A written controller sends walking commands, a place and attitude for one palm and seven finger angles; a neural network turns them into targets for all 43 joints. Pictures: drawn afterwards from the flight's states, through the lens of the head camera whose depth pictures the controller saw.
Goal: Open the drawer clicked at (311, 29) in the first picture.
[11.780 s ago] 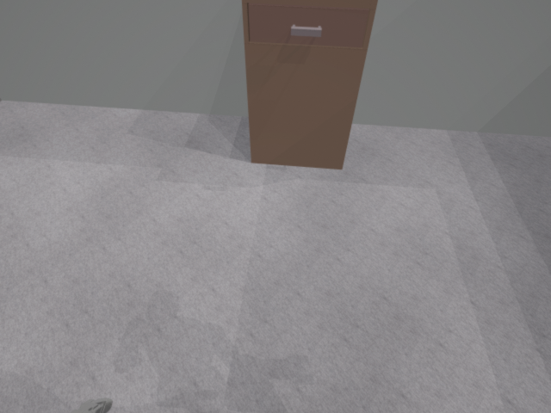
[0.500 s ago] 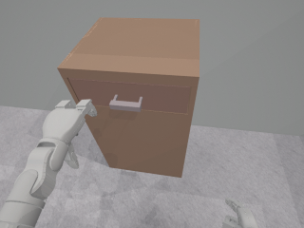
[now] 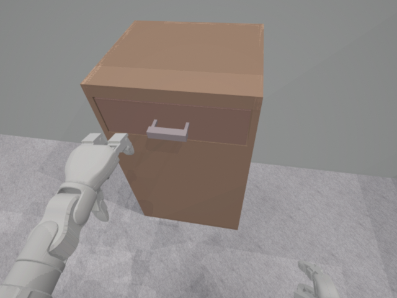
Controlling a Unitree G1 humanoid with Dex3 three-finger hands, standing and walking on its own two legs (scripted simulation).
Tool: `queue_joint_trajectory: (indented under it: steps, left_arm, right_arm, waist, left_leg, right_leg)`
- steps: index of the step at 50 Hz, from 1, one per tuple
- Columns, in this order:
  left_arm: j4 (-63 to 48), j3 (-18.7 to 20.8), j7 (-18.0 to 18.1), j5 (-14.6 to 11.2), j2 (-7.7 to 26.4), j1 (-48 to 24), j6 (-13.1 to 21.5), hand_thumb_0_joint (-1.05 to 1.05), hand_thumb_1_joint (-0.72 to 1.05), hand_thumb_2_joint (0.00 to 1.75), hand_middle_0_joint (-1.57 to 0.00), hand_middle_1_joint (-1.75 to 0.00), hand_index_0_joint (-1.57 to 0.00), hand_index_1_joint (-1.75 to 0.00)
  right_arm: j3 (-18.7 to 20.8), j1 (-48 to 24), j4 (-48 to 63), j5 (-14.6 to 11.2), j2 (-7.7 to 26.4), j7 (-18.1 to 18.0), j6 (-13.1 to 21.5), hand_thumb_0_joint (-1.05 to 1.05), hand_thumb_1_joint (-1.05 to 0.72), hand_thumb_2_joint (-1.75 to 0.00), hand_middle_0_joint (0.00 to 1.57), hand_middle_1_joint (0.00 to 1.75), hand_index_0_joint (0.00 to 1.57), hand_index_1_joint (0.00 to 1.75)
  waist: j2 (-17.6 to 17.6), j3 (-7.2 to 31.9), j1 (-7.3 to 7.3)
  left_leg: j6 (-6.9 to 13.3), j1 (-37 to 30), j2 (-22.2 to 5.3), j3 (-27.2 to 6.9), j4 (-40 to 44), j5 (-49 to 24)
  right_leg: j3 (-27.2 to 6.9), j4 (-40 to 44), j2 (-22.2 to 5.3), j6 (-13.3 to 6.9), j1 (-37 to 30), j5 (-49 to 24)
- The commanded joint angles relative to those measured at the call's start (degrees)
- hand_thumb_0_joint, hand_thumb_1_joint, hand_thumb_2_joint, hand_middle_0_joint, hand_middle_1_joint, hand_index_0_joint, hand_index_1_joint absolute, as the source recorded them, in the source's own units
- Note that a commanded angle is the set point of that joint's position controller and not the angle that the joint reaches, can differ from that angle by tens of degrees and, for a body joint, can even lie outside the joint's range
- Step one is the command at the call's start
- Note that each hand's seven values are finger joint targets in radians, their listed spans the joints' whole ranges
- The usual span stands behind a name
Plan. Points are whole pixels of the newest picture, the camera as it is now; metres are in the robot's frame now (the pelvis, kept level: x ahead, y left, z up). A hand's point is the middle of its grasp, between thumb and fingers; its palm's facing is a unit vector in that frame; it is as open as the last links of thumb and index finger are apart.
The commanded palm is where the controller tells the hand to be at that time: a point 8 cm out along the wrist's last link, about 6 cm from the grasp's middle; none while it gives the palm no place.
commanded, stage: move the hooked fingers above the handle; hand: left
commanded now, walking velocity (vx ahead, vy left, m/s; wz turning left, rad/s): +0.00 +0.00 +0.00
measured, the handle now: (169, 129) +0.56 +0.17 -0.03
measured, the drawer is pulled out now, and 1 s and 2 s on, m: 0.00 0.00 0.00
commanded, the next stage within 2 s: none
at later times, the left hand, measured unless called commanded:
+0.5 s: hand (134, 151) +0.40 +0.21 +0.06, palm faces -0.01 -0.07 -1.00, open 13.8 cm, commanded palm +0.38 +0.21 +0.12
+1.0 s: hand (150, 138) +0.46 +0.19 +0.05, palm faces -0.03 -0.05 -1.00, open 13.8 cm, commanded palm +0.44 +0.19 +0.10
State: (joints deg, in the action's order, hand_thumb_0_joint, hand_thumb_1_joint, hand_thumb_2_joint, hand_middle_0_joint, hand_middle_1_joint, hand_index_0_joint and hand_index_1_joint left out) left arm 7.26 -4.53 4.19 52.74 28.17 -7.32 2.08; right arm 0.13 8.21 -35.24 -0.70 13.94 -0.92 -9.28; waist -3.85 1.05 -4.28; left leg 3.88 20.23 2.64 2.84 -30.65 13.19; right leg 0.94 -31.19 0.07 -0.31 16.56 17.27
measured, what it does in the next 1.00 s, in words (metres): stands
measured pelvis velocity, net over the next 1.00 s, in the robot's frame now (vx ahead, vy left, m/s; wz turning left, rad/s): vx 0.03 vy -0.02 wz -0.01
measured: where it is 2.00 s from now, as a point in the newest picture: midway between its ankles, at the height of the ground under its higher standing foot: outside the picture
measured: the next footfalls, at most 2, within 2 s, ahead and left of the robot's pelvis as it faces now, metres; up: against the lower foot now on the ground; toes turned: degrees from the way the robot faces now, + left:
none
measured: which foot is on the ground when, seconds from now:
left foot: down 0.00-1.00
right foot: down 0.00-1.00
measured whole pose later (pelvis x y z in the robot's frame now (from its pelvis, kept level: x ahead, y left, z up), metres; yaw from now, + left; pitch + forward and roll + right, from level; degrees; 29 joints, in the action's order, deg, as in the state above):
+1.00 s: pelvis +0.03 -0.02 -0.01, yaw -1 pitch +12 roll +0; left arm 42.4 -6.4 10.6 58.5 25.0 -35.0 4.6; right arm 3.3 15.2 -37.3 -0.7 14.3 -0.8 -11.1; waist -2.5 6.4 1.1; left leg 2.7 32.0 1.1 2.9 -38.2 18.0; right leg 0.9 -38.0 1.6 -1.7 28.1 21.6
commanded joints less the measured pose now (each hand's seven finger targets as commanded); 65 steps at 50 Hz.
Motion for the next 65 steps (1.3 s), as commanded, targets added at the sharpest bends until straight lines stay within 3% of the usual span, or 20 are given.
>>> queue_joint_trajectory:
  steps: [1,6,13,18,21,24,27,28,32,33,36,38,45,46,48,51,53,57,61,65]
  left_arm:
    - [-9.0,7.2,2.8,0.9,11.5,-22.4,2.0,0.00,-0.50,0.30,-0.30,-1.20,-0.30,-1.20]
    - [-0.8,8.2,3.5,1.5,12.6,-25.5,1.6,0.00,-0.50,0.30,-0.30,-1.20,-0.30,-1.20]
    - [3.4,4.7,3.3,1.8,10.7,-33.8,2.5,0.00,-0.50,0.30,-0.30,-1.20,-0.30,-1.20]
    - [6.7,5.4,4.1,2.2,11.1,-36.1,3.7,0.00,-0.50,0.30,-0.30,-1.20,-0.30,-1.20]
    - [8.4,8.7,5.3,2.7,13.9,-35.1,3.9,0.00,-0.50,0.30,-0.30,-1.20,-0.30,-1.20]
    - [9.6,6.5,6.3,2.7,11.3,-35.1,3.2,0.00,-0.50,0.30,-0.30,-1.20,-0.30,-1.20]
    - [12.1,7.3,6.8,3.5,12.5,-36.5,2.2,0.00,-0.50,0.30,-0.30,-1.20,-0.30,-1.20]
    - [11.1,5.6,6.8,3.5,10.9,-37.4,2.0,0.00,-0.50,0.30,-0.30,-1.20,-0.30,-1.20]
    - [11.0,6.0,7.2,4.0,11.9,-40.1,2.4,0.00,-0.50,0.30,-0.30,-1.20,-0.30,-1.20]
    - [11.7,3.8,7.1,3.8,9.2,-40.7,2.3,0.00,-0.50,0.30,-0.30,-1.20,-0.30,-1.20]
    - [16.7,6.7,7.3,4.1,12.6,-42.3,2.2,0.00,-0.50,0.30,-0.30,-1.20,-0.30,-1.20]
    - [17.5,4.2,7.7,4.6,10.1,-45.3,2.5,0.00,-0.50,0.30,-0.30,-1.20,-0.30,-1.20]
    - [22.4,3.1,8.8,5.5,9.0,-51.4,3.0,0.00,-0.50,0.30,-0.30,-1.20,-0.30,-1.20]
    - [23.2,4.8,8.9,5.6,10.3,-50.8,3.2,0.00,-0.50,0.30,-0.30,-1.20,-0.30,-1.20]
    - [24.1,2.3,9.1,5.7,7.3,-51.0,3.1,0.00,-0.50,0.30,-0.30,-1.20,-0.30,-1.20]
    - [29.7,4.3,9.6,6.3,10.3,-53.5,1.9,0.00,-0.50,0.30,-0.30,-1.20,-0.30,-1.20]
    - [31.2,2.8,10.1,6.7,9.6,-56.5,1.3,0.00,-0.50,0.30,-0.30,-1.20,-0.30,-1.20]
    - [30.7,4.6,10.7,7.0,12.1,-61.2,2.3,0.00,-0.50,0.30,-0.30,-1.20,-0.30,-1.20]
    - [35.3,2.9,10.9,6.8,9.5,-61.8,2.4,0.00,-0.50,0.30,-0.30,-1.20,-0.30,-1.20]
    - [38.3,4.3,11.4,7.6,11.9,-62.8,1.8,0.00,-0.50,0.30,-0.30,-1.20,-0.30,-1.20]
  right_arm:
    - [2.7,-4.4,7.6,0.2,6.7,-0.9,2.7,0.00,-0.90,-0.90,0.20,0.30,0.20,0.30]
    - [2.7,-3.3,6.6,-0.2,6.9,-1.2,2.4,0.00,-0.90,-0.90,0.20,0.30,0.20,0.30]
    - [3.4,-0.5,6.4,-0.2,7.2,-1.5,2.3,0.00,-0.90,-0.90,0.20,0.30,0.20,0.30]
    - [4.1,1.6,6.0,-0.2,7.5,-1.4,1.8,0.00,-0.90,-0.90,0.20,0.30,0.20,0.30]
    - [4.7,2.6,5.6,-0.1,7.9,-1.2,1.4,0.00,-0.90,-0.90,0.20,0.30,0.20,0.30]
    - [4.8,3.3,5.5,-0.4,7.8,-0.9,1.1,0.00,-0.90,-0.90,0.20,0.30,0.20,0.30]
    - [5.2,4.3,5.1,-0.5,8.3,-0.8,0.7,0.00,-0.90,-0.90,0.20,0.30,0.20,0.30]
    - [5.2,4.4,5.4,-0.4,8.2,-0.7,0.7,0.00,-0.90,-0.90,0.20,0.30,0.20,0.30]
    - [5.7,5.6,4.9,-0.3,8.3,-0.8,0.4,0.00,-0.90,-0.90,0.20,0.30,0.20,0.30]
    - [5.7,5.7,4.9,-0.4,8.0,-0.7,0.4,0.00,-0.90,-0.90,0.20,0.30,0.20,0.30]
    - [5.5,6.7,3.9,-0.3,8.5,-1.1,0.1,0.00,-0.90,-0.90,0.20,0.30,0.20,0.30]
    - [5.6,6.8,3.9,-0.3,8.0,-1.0,0.1,0.00,-0.90,-0.90,0.20,0.30,0.20,0.30]
    - [6.0,9.1,3.2,0.0,8.1,-0.7,-0.3,0.00,-0.90,-0.90,0.20,0.30,0.20,0.30]
    - [6.2,9.3,3.2,0.2,8.1,-0.7,-0.4,0.00,-0.90,-0.90,0.20,0.30,0.20,0.30]
    - [6.2,9.7,3.3,0.2,7.8,-0.4,-0.6,0.00,-0.90,-0.90,0.20,0.30,0.20,0.30]
    - [5.8,10.3,2.7,0.0,8.6,-0.6,-1.0,0.00,-0.90,-0.90,0.20,0.30,0.20,0.30]
    - [5.8,10.9,2.7,-0.1,8.5,-0.8,-0.9,0.00,-0.90,-0.90,0.20,0.30,0.20,0.30]
    - [6.2,13.1,2.3,0.4,8.7,-1.1,-0.5,0.00,-0.90,-0.90,0.20,0.30,0.20,0.30]
    - [6.3,14.6,1.3,0.6,8.7,-0.8,-0.5,0.00,-0.90,-0.90,0.20,0.30,0.20,0.30]
    - [6.5,16.4,0.6,0.6,9.4,-0.8,-0.4,0.00,-0.90,-0.90,0.20,0.30,0.20,0.30]
  waist:
    - [1.2,14.0,1.32]
    - [2.9,13.3,1.67]
    - [3.0,17.1,3.10]
    - [2.7,19.1,3.00]
    - [3.2,21.4,2.40]
    - [2.9,21.1,2.98]
    - [4.2,21.3,3.25]
    - [3.3,22.7,3.46]
    - [2.4,24.5,4.08]
    - [2.1,23.9,4.72]
    - [4.6,22.5,4.98]
    - [3.2,22.3,5.41]
    - [2.3,25.1,6.48]
    - [3.4,26.5,6.01]
    - [2.2,26.6,6.35]
    - [5.8,22.9,7.43]
    - [4.4,22.6,8.28]
    - [1.8,29.6,8.39]
    - [3.3,27.7,9.87]
    - [2.4,27.9,9.92]
  left_leg:
    - [-2.0,-11.1,-1.9,-4.3,4.0,-7.4]
    - [-1.9,-8.5,-1.6,-3.7,3.3,-6.5]
    - [-1.3,-8.1,-1.3,-3.2,0.8,-8.4]
    - [-1.3,-7.4,-1.3,-3.2,-0.7,-11.6]
    - [-1.2,-6.4,-1.1,-2.8,-1.7,-14.0]
    - [-1.2,-5.8,-1.2,-2.6,-2.2,-15.7]
    - [-1.2,-4.9,-1.3,-2.4,-2.6,-16.2]
    - [-1.1,-5.5,-1.2,-2.2,-2.7,-16.2]
    - [-1.0,-6.7,-1.3,-2.3,-3.7,-18.9]
    - [-1.0,-7.1,-1.2,-2.5,-3.8,-18.9]
    - [-0.8,-4.9,-1.1,-2.2,-4.2,-17.4]
    - [-0.8,-4.9,-1.0,-1.9,-4.4,-17.0]
    - [-0.9,-5.7,-1.1,-2.2,-6.1,-18.9]
    - [-0.9,-5.6,-1.1,-2.3,-6.4,-20.1]
    - [-0.9,-5.9,-1.2,-2.2,-6.9,-21.8]
    - [-0.8,-1.3,-1.0,-1.9,-6.6,-16.2]
    - [-0.6,-0.8,-0.9,-1.6,-6.7,-14.1]
    - [-0.6,-3.0,-1.0,-2.0,-8.1,-17.5]
    - [-0.7,-1.1,-1.1,-2.1,-9.0,-18.5]
    - [-0.7,0.2,-1.3,-1.8,-9.3,-17.4]
  right_leg:
    - [-0.6,4.4,2.1,-2.2,2.4,-5.3]
    - [-0.5,4.1,2.1,-2.2,3.0,-5.0]
    - [-0.9,2.5,1.8,-2.1,3.8,-7.8]
    - [-0.9,0.9,2.0,-2.3,4.4,-10.9]
    - [-1.5,0.1,2.2,-2.3,2.5,-14.0]
    - [-1.2,-0.7,2.2,-2.3,3.4,-16.0]
    - [-1.3,-1.0,2.3,-2.3,3.4,-16.6]
    - [-1.4,-1.0,2.2,-2.2,3.3,-16.9]
    - [-1.6,-1.6,2.4,-2.2,3.4,-19.0]
    - [-1.4,-1.5,2.4,-2.2,4.6,-18.7]
    - [-1.5,-1.4,2.5,-2.1,4.4,-18.8]
    - [-1.4,-1.7,2.4,-2.1,5.6,-18.5]
    - [-1.1,-2.9,2.6,-2.2,7.7,-19.3]
    - [-1.3,-3.2,2.7,-2.2,6.7,-20.1]
    - [-1.1,-3.7,2.7,-2.2,7.8,-21.2]
    - [-1.2,-3.1,2.7,-2.0,8.3,-18.2]
    - [-1.4,-2.9,2.5,-1.9,9.6,-16.9]
    - [-1.8,-4.3,2.7,-2.0,8.8,-19.3]
    - [-1.5,-4.6,3.0,-1.9,10.3,-20.3]
    - [-1.7,-4.6,3.1,-1.8,11.3,-19.5]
